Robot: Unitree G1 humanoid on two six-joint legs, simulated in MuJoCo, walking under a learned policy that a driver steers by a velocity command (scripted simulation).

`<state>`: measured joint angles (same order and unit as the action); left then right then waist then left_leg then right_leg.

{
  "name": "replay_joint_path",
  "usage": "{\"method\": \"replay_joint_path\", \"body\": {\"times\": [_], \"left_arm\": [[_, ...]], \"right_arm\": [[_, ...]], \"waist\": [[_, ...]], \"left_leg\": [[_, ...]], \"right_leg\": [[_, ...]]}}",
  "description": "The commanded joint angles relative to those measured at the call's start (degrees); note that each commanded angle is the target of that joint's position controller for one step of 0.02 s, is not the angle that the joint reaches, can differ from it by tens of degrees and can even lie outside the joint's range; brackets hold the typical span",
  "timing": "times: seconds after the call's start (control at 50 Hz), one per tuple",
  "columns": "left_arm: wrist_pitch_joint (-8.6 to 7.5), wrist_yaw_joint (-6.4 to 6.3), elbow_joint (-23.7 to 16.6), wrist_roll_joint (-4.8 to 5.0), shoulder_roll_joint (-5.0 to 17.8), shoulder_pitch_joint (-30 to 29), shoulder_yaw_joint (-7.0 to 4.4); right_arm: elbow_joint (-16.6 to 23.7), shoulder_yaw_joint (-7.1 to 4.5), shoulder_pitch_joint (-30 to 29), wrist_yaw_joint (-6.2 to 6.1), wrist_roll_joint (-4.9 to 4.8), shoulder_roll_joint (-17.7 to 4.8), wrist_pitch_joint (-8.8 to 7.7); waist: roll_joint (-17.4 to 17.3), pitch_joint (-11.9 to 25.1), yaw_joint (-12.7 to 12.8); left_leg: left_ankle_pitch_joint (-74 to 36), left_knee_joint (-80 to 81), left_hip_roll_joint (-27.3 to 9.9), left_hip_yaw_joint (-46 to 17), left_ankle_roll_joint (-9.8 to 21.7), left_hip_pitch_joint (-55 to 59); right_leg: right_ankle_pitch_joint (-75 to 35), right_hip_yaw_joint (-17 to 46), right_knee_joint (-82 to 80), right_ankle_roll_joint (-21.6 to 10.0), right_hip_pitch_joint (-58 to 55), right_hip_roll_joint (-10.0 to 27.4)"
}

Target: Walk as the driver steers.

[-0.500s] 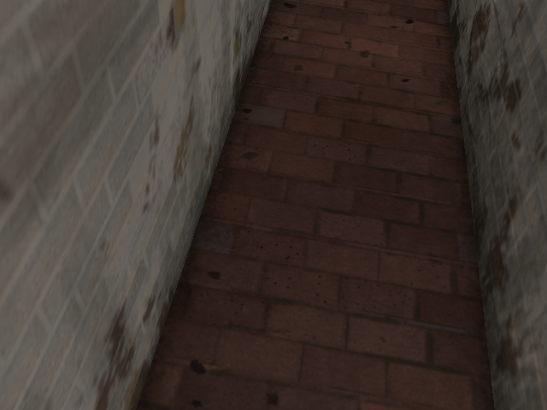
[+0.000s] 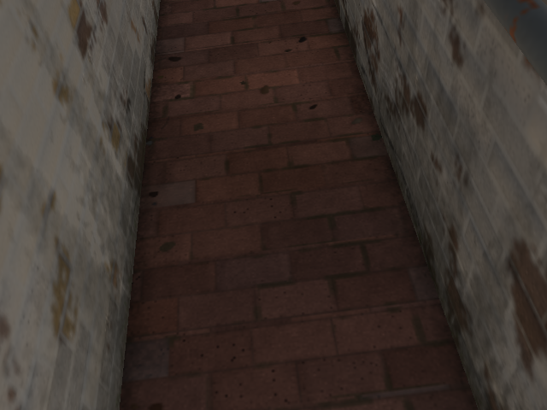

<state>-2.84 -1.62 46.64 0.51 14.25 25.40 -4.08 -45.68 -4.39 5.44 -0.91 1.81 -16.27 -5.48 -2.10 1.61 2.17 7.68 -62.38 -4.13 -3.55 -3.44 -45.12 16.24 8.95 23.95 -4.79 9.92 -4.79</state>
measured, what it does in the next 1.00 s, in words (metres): walks ahead: left foot, then right foot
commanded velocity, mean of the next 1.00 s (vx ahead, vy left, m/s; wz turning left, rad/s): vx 0.50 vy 0.00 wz -0.13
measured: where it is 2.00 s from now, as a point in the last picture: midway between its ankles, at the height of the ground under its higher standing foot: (261, 204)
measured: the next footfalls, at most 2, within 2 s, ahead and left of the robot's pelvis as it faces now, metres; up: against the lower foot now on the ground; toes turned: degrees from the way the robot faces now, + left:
left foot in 0.28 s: +0.35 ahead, +0.15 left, +0.00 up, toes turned -6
right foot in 0.78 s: +0.62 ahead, -0.05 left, +0.00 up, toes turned -4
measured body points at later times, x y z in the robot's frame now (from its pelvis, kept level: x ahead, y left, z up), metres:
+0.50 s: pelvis +0.32 +0.08 -0.01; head +0.35 +0.08 +0.44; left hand +0.46 +0.33 -0.13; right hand +0.32 -0.20 -0.14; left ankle +0.31 +0.16 -0.75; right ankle +0.31 -0.05 -0.65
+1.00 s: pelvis +0.60 +0.06 +0.00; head +0.62 +0.03 +0.44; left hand +0.59 +0.35 -0.12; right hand +0.67 -0.21 -0.14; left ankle +0.61 +0.26 -0.64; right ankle +0.58 -0.05 -0.75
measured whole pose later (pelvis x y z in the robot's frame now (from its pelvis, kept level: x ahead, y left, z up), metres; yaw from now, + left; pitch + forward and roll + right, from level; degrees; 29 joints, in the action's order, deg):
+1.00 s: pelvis +0.60 +0.06 +0.00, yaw -3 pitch +0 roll +1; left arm -2.6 -1.9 51.1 -0.9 13.8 24.9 -4.8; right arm -48.5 -5.5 15.8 -0.9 -1.4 -15.9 -2.4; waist -2.8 -1.4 2.1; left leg 19.2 -68.0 -1.2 -9.2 -1.7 -32.7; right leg 15.7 -0.6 27.2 -0.9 11.9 1.1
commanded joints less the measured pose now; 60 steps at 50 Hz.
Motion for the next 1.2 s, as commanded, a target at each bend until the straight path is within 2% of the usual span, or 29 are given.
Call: {"method": "replay_joint_path", "body": {"times": [0.02,0.06,0.08,0.12,0.18,0.24,0.26,0.28,0.3,0.32,0.36,0.42,0.6,0.66,0.68,0.72,0.74,0.76,0.78,0.8,0.82,0.84,0.88,0.9,0.96,1.0,1.12,1.18,1.2], "left_arm": [[-0.08,-1.94,-2.65,0.5,10.75,3.9,-2.91],[0.48,-2.26,-2.81,-0.3,10.83,6.54,-2.83],[0.58,-2.75,-2.74,-0.3,11.2,7.94,-2.79],[0.4,-3.26,-2.41,-0.03,10.52,8.09,-2.16],[0.3,-3.46,-3.17,1.71,10.82,7.36,-2.14],[-0.38,-2.82,-4.58,2.03,13.18,1.69,-2.29],[-0.87,-2.16,-4.55,1.44,13.13,-0.52,-1.81],[-1.97,-1.14,-5.57,-0.54,10.51,-2.6,-0.44],[-3.04,-0.88,-3.07,-0.15,0.2,13.1,1.55],[-4.08,-0.78,-0.5,0.18,4.66,16.32,1.14],[-3.12,-2.06,-2.23,-1.01,7.91,4.72,0.5],[-1.66,-3.17,-4.95,-1.13,8.44,-3.68,-0.4],[-1.43,-1.28,-8.78,-0.88,0.41,-19.37,2.26],[-2.14,-0.58,-10.65,0.88,1.06,-25.55,2.29],[-1.82,-0.89,-10.07,1.12,1.81,-24.07,2.14],[-1.61,-1.19,-11.33,0.8,2.54,-23.15,1.38],[-1.54,-0.23,-10.6,-0.8,3.57,-19.4,0.95],[-1.17,0.45,-8.57,-0.89,5.28,-10.7,-0.46],[-0.82,0.13,-6.12,-1.85,8.88,2.41,-1.63],[-0.52,0.25,-3.98,-2.54,13.81,8.67,-2.82],[-0.75,-0.09,-2.86,-1.34,11.54,9.56,-2.85],[-0.88,-0.69,-3.29,-0.03,9.89,4.86,-2.24],[-0.78,-0.43,-2.29,-1.32,6.83,-1.42,-2.06],[-0.89,-0.23,-2.2,-1.94,6.16,-3.99,-1.92],[-0.66,-0.12,0.88,-1.76,5.9,-2.07,-1.89],[-0.65,-0.95,2.23,-1.53,9.9,-0.49,-3.28],[-1.39,-1.83,2.74,-1.33,12.95,2.44,-3.94],[-1.66,-1.83,1.94,0.81,12.81,2.13,-3.96],[-1.6,-2.26,1.54,1.58,13.45,0.23,-4.01]], "right_arm": [[2.85,-0.36,-3.28,1.38,-0.14,-2.05,0.07],[4.72,0.24,-9.01,2.2,-0.3,-1.22,-0.52],[4.97,0.49,-11.72,2.65,1.11,-0.52,-0.67],[6.74,0.71,-14.47,2.61,-0.04,-0.23,-1.13],[8.97,0.6,-16.44,2.58,0.4,-1.14,-2.03],[7.32,-1.66,-2.39,1.8,0.28,-5.31,-1.77],[5.35,-2.73,6.83,1.4,0.63,-7.96,-1.45],[3.82,-3.56,18.39,1.41,0.54,-10.74,-1.0],[1.21,-3.87,20.2,1.57,0.99,-14.08,-1.33],[0.14,-3.74,23.93,2.06,-0.6,-11.24,-1.53],[-0.08,-2.56,16.11,2.01,-1.88,-5.1,-0.94],[-0.02,-2.0,10.36,1.13,-1.05,-2.66,-1.22],[-2.99,-3.29,17.7,-1.87,-2.04,-5.62,1.13],[-0.92,-3.12,18.2,-0.95,-2.47,-6.8,1.21],[-2.38,-2.52,19.05,-0.67,-1.63,-5.82,1.64],[-3.0,-2.7,19.58,-0.72,-2.53,-7.12,1.69],[-3.91,-2.2,19.88,-0.21,-2.47,-6.91,1.82],[-4.36,-0.79,20.03,0.61,-1.65,-2.66,2.35],[-4.12,-1.17,18.55,0.29,-1.65,-4.44,2.4],[-4.11,0.41,25.87,0.9,-1.0,1.58,1.79],[-4.76,-0.69,29.12,1.96,-4.37,-2.67,0.06],[-2.61,-0.96,21.57,1.7,-6.06,-5.4,-0.33],[-1.93,-1.39,15.62,0.68,-4.15,-4.99,0.48],[-2.25,-2.13,15.89,0.26,-3.36,-5.25,1.43],[-2.02,-1.21,16.44,-0.4,-2.67,0.16,3.6],[0.66,-0.67,10.51,-0.07,-3.03,1.2,3.05],[1.14,0.25,2.12,1.12,-1.83,0.27,2.63],[2.68,0.37,-3.19,1.62,-0.21,-0.89,2.28],[3.4,0.13,-3.76,1.82,-0.87,-0.77,1.81]], "waist": [[7.11,-3.13,-0.96],[7.82,-3.58,1.95],[7.29,-4.8,3.13],[11.19,-5.89,3.48],[13.28,-6.34,3.42],[17.18,1.19,-5.45],[15.7,4.88,-10.6],[11.25,13.26,-15.61],[-11.11,21.98,-5.83],[-12.36,23.94,-7.39],[-1.58,9.39,-6.36],[-0.87,0.52,-2.38],[0.67,-4.57,-4.41],[0.42,-7.03,-6.56],[-1.31,-6.59,-6.43],[-0.74,-4.75,-4.98],[-1.79,-1.57,-3.15],[-4.78,1.93,1.03],[-3.3,7.82,7.56],[13.89,14.56,3.65],[14.44,17.74,2.84],[13.59,6.48,3.86],[2.17,-2.03,1.45],[2.05,-3.53,-1.3],[6.11,-6.33,-2.65],[8.89,-7.43,-2.08],[12.99,-9.16,1.09],[12.38,-9.37,1.15],[15.16,-9.7,-0.54]], "left_leg": [[-7.7,7.32,0.86,0.63,0.03,-4.21],[-12.63,13.42,2.2,2.53,0.6,-1.09],[-13.08,16.49,2.88,3.51,0.7,-2.41],[-11.03,20.29,4.3,3.32,0.63,0.64],[-3.76,26.19,4.94,3.51,1.81,1.75],[0.67,27.03,7.98,4.96,4.96,23.37],[-1.72,28.81,7.59,5.57,7.17,34.63],[-9.74,27.16,0.39,-2.47,10.74,53.42],[-16.93,30.11,-14.93,-30.22,18.96,72.44],[-10.31,38.76,-14.85,-44.35,20.58,69.94],[-20.6,38.28,-10.04,-23.25,19.49,53.5],[-20.13,44.54,-5.88,-15.25,18.33,34.99],[-24.86,47.88,-2.56,-5.08,14.3,34.61],[-23.31,49.74,-4.69,-5.87,15.38,35.94],[-27.84,47.88,-4.42,-5.01,15.46,38.47],[-41.39,42.39,-4.18,-4.36,14.64,42.51],[-42.83,38.24,-4.57,-2.49,14.72,43.69],[-41.95,28.42,-1.26,-0.75,13.08,41.94],[-32.61,14.6,1.47,-0.46,9.92,32.57],[19.0,-10.58,10.88,-2.74,5.89,17.42],[28.5,-17.05,8.57,-12.32,5.55,11.03],[24.51,-20.39,5.98,-9.62,4.46,2.13],[17.49,-19.66,3.55,-9.24,2.93,3.13],[14.67,-17.09,2.32,-9.16,2.37,6.82],[13.2,-8.33,1.69,-8.43,1.51,7.64],[5.93,1.88,-0.24,-6.13,0.9,5.77],[-8.48,18.09,-0.66,1.06,0.81,8.48],[-6.22,23.43,0.58,2.32,2.65,11.62],[-3.79,24.97,0.18,1.62,3.85,12.62]], "right_leg": [[-27.59,10.4,-5.99,-5.92,-0.81,13.98],[-21.72,9.41,-7.69,-5.31,-1.17,13.23],[-19.42,9.1,-8.15,-5.35,-2.89,13.34],[-20.92,9.1,-8.11,-5.54,-3.25,13.1],[-26.25,9.13,-6.26,-4.16,-9.05,14.89],[-53.72,6.88,4.55,-1.36,-6.73,14.79],[-59.87,5.67,14.04,-0.27,-2.75,13.43],[-41.76,4.24,32.75,1.48,8.25,9.34],[16.94,2.97,54.51,3.95,27.22,0.47],[15.44,6.15,62.91,4.15,31.24,1.62],[8.13,-0.8,65.99,6.43,34.24,5.99],[3.91,-2.88,56.8,5.88,28.19,9.9],[-13.48,-8.14,26.49,9.13,27.61,10.44],[-11.71,-9.32,18.87,8.6,24.31,9.08],[-9.21,-9.76,17.27,8.72,21.99,8.18],[-6.36,-12.19,12.8,7.52,16.7,4.79],[-6.22,-13.34,10.85,5.37,11.88,3.67],[-6.86,-13.66,7.98,3.53,1.3,2.76],[-14.79,-5.23,7.73,-0.43,-13.9,9.52],[-14.65,25.75,1.55,-12.06,-25.64,26.51],[7.39,39.5,-4.68,-15.58,-25.88,29.44],[14.03,33.8,-6.6,-12.73,-21.92,27.53],[-3.09,21.82,-5.72,-8.68,-8.1,25.38],[-7.94,17.39,-6.26,-7.89,-1.74,23.67],[-13.6,8.22,-8.28,-6.03,2.38,21.52],[-14.82,3.53,-10.72,-4.99,2.42,20.15],[-3.86,-2.55,-14.47,-1.83,1.46,17.82],[-6.43,-3.45,-13.82,-1.06,-2.29,19.91],[-9.15,-3.69,-13.14,-0.14,-2.7,20.47]]}}
Velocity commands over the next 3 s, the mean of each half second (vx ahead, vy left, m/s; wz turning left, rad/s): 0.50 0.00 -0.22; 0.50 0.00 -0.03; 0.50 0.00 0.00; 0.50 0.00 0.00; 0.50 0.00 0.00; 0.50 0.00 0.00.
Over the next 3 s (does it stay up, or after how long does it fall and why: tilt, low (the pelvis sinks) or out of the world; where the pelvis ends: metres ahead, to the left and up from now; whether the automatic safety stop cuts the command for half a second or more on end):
stays up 1.85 0.24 -0.03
